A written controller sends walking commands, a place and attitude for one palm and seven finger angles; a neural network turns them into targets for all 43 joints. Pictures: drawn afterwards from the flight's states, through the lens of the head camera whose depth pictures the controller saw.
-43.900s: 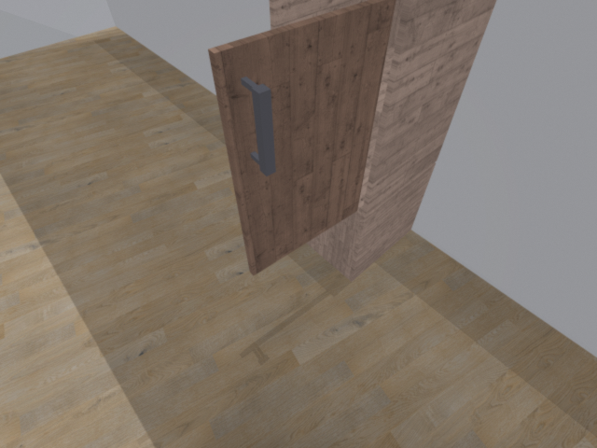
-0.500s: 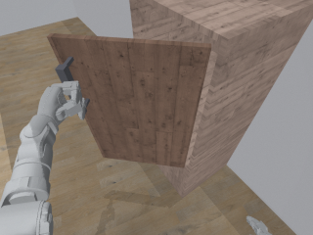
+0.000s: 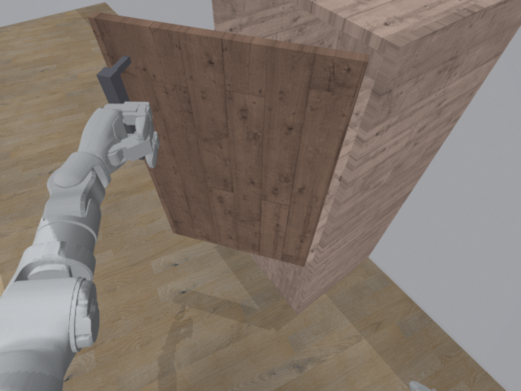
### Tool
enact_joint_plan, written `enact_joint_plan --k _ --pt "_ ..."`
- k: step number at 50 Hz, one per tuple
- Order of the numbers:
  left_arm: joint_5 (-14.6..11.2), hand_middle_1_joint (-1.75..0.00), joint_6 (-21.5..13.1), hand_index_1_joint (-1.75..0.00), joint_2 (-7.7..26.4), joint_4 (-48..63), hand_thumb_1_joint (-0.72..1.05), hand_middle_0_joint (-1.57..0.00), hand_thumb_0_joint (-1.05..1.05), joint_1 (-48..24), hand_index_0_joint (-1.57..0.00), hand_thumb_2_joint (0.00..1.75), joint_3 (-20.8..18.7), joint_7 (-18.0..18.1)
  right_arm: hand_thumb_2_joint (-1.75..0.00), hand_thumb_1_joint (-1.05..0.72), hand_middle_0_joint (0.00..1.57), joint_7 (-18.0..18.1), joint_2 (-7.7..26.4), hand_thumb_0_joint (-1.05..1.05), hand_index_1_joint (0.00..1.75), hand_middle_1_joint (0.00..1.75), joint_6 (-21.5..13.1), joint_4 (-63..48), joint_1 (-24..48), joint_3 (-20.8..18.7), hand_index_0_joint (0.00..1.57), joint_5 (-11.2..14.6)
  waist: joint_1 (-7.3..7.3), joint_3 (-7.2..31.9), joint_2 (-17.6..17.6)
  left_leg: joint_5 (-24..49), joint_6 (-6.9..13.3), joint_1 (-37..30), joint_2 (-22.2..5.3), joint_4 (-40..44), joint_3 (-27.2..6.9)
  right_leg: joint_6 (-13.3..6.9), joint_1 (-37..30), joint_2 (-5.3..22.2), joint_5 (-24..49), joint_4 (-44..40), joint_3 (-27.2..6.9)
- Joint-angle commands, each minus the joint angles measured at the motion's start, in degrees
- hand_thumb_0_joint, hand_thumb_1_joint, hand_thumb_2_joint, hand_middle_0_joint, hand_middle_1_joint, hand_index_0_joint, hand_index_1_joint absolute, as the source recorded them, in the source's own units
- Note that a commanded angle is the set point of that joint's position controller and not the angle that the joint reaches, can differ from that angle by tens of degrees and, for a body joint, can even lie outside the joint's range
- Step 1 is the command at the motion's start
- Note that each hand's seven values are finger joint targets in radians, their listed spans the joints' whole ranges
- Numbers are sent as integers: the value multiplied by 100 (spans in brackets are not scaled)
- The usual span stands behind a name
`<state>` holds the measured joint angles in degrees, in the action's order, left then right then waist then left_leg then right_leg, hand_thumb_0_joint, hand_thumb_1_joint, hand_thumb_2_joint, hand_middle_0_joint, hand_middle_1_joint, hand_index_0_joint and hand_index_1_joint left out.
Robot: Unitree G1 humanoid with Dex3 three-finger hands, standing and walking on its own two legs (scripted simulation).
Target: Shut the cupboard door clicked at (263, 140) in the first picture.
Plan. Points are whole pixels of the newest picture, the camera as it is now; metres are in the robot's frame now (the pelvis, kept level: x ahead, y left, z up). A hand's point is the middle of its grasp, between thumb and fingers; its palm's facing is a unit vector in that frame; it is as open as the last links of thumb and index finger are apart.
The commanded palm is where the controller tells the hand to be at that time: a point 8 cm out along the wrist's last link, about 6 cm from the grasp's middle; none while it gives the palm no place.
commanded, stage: push the door shut along its arc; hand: left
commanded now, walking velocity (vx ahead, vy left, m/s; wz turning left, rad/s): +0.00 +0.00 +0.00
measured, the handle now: (132, 111) +0.53 +0.20 +0.14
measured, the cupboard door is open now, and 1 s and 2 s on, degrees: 38 24 22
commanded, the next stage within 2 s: pull the fist back off the door in 0.84 s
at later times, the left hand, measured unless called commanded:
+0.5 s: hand (189, 115) +0.51 +0.11 +0.14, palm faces -0.36 -0.93 -0.02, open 3.0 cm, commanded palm +0.51 +0.16 +0.14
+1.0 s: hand (203, 102) +0.54 +0.09 +0.15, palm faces -0.32 -0.94 +0.08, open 3.5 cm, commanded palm +0.54 +0.12 +0.14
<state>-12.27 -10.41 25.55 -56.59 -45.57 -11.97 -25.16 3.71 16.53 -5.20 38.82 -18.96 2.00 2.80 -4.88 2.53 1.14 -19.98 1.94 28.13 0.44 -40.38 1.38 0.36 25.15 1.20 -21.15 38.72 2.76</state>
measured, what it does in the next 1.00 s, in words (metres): stands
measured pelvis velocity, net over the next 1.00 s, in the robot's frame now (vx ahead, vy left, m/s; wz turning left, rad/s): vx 0.00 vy -0.02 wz -0.01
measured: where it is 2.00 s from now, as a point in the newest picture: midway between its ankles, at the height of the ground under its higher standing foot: outside the picture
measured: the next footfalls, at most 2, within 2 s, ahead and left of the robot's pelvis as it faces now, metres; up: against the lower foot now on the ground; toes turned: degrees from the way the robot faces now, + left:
none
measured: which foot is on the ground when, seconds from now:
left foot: down 0.00-1.00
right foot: down 0.00-1.00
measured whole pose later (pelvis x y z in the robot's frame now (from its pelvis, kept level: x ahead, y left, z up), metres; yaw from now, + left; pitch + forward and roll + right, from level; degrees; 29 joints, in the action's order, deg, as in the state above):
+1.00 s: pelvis +0.00 -0.02 -0.02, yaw -1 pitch +18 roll -2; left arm -9.6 -5.7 29.4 -73.5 -70.8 -14.2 -25.5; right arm 3.4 17.8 -6.1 42.3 -21.3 0.8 0.3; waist -10.4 3.7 1.9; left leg -22.5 0.6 43.4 -1.8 -48.3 -0.1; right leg -1.1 39.7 -1.0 -23.1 45.3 3.9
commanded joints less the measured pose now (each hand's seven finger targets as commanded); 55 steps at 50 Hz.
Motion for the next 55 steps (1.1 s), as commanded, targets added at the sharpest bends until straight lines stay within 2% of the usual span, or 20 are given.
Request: enact_joint_plan --k 1,4,9,12,17,19,21,23,26,27,29,35,37,41,47,48,49,50,53,55 --pt "11 -150 -411 -150 876 1075 90 -130 0 -3536 -130 90 -38 -69 -90 -90 20 62 978 0 30 30 -245 -434 -372 -390 20 -30 -463 1977 248 1804 11 -2016 -123 320 -501 -221 645 -192 1545 -338 5" --pt "37 -150 -410 -150 570 904 90 -130 0 -3815 -130 90 199 -116 -90 -90 20 40 972 0 30 30 -273 -370 -453 -400 20 -52 -546 2015 370 1885 -24 -2128 -141 254 -576 -230 928 -196 1475 -261 32" --pt "138 -150 -372 -150 967 313 90 -130 0 -4287 -130 90 -94 -40 -90 -90 20 31 1042 0 30 30 -286 -240 -692 -400 20 -118 -634 1997 169 1652 -8 -1730 -132 201 -577 -223 1058 -206 1369 -187 21" --pt "224 -150 -434 -150 1526 226 90 -130 0 -4314 -130 90 -540 -32 -90 -90 20 23 1081 0 30 30 -263 -274 -817 -408 20 -170 -547 2457 263 2027 3 -1750 -119 75 -534 -229 858 -212 1703 -102 -34" --pt "342 -150 -490 -150 1822 76 90 -130 0 -4145 -130 90 -762 -171 -90 -90 20 -12 1096 0 30 30 -186 -377 -986 -454 20 -201 -483 2722 339 2361 6 -1668 -128 -69 -472 -217 749 -249 2030 -15 -57" --pt "326 -150 -474 -150 1569 156 90 -130 0 -4194 -130 90 -543 -268 -90 -90 20 -23 1069 0 30 30 -157 -392 -1004 -470 20 -191 -550 2653 366 2408 17 -1681 -132 -104 -427 -199 818 -272 2108 -39 -51" --pt "297 -150 -429 -150 1713 62 90 -130 0 -4200 -130 90 -654 -312 -90 -90 20 -7 1107 0 30 30 -99 -375 -1058 -471 20 -196 -544 2619 221 2386 37 -1570 -126 -118 -409 -187 731 -314 2156 -70 -49" --pt "278 -150 -350 -150 1511 2 90 -130 0 -4417 -130 90 -440 -392 -90 -90 20 9 1094 0 30 30 -84 -333 -1082 -484 20 -183 -688 2384 130 2109 65 -1398 -109 -114 -354 -161 821 -318 2090 -149 -60" --pt "302 -150 -326 -150 1765 19 90 -130 0 -4610 -130 90 -574 -425 -90 -90 20 46 1143 0 30 30 -55 -224 -1195 -492 20 -191 -683 2524 351 2239 65 -1504 -101 -183 -355 -189 871 -342 2161 -118 -60" --pt "289 -150 -307 -150 1484 50 90 -130 0 -4791 -130 90 -319 -474 -90 -90 20 43 1111 0 30 30 -71 -215 -1176 -483 20 -194 -790 2511 407 2144 70 -1538 -85 -179 -342 -175 986 -338 2090 -133 -60" --pt "267 -150 -233 -150 1452 -169 90 -130 0 -4919 -130 90 -292 -489 -90 -90 20 49 1125 0 30 30 -93 -104 -1229 -492 20 -211 -864 2331 277 1979 90 -1400 -77 -234 -344 -173 1093 -350 2003 -167 -58" --pt "225 -150 -162 -150 1247 -238 90 -130 0 -5422 -130 90 -39 -553 -90 -90 20 72 1142 0 30 30 -136 71 -1297 -485 20 -237 -986 2612 470 2149 118 -1422 -63 -424 -323 -196 1259 -370 2098 9 -11" --pt "245 -150 -121 -150 1479 -251 90 -130 0 -5518 -130 90 -225 -569 -90 -90 20 58 1174 0 30 30 -161 91 -1269 -487 20 -257 -974 2772 435 2140 121 -1431 -48 -496 -337 -183 1245 -383 2127 12 -43" --pt "257 -150 -102 -150 1125 -125 90 -130 0 -5768 -130 90 88 -593 -90 -90 20 48 1162 0 30 30 -172 130 -1193 -477 20 -263 -980 2897 694 2369 111 -1616 -35 -599 -361 -206 1465 -421 2169 144 15" --pt "233 -150 18 -150 1110 -305 90 -130 0 -5980 -130 90 94 -637 -90 -90 20 80 1182 0 30 30 -209 196 -1196 -468 20 -265 -1102 2829 367 2086 154 -1320 -25 -692 -308 -179 1496 -419 2112 170 8" --pt "-283 -150 146 -150 1495 -301 90 -130 0 -6232 -130 90 -1423 611 -90 -90 20 27 877 0 30 30 -255 24 -1276 -377 20 -157 -801 2897 796 2114 29 -750 -66 -658 -383 -137 952 -304 2282 -20 -186" --pt "-46 -150 242 -150 1030 -443 90 -130 0 -5826 -130 90 -934 1192 -90 -90 20 -125 819 0 30 30 -274 -12 -1334 -348 20 -202 -815 3001 729 2158 -21 -751 -81 -499 -402 -80 803 -326 2339 23 -138" --pt "-5 -150 213 -150 884 -466 90 -130 0 -5707 -130 90 -1073 1700 -90 -90 20 -207 806 0 30 30 -265 -11 -1458 -410 20 -246 -876 3020 106 2318 1 -726 -110 -516 -441 -37 727 -339 2458 56 -49" --pt "812 -150 -260 -150 470 291 90 -130 0 -5425 -130 90 -773 3016 -90 -90 20 -567 716 0 30 30 -190 -61 -1521 -473 20 -481 -722 3198 635 2705 -40 -994 -108 -607 -342 -15 1014 -361 2446 184 -23" --pt "1262 -150 -527 -150 315 123 90 -130 0 -5162 -130 90 -435 3228 -90 -90 20 -702 747 0 30 30 -82 -25 -1630 -523 20 -515 -792 3159 487 2827 -34 -1180 -126 -597 -396 -62 1069 -383 2404 224 2"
